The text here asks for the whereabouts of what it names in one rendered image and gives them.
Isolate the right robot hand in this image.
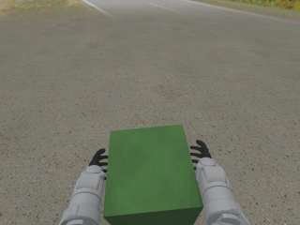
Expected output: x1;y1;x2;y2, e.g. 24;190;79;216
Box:
189;140;211;171

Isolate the right robot forearm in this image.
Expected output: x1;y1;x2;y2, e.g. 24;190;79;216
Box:
196;157;250;225

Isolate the carton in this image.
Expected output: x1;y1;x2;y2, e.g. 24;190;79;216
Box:
103;124;204;225

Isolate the left robot forearm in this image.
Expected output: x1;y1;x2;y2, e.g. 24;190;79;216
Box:
58;165;105;225

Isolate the left robot hand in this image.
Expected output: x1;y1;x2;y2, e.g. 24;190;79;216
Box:
88;148;109;180

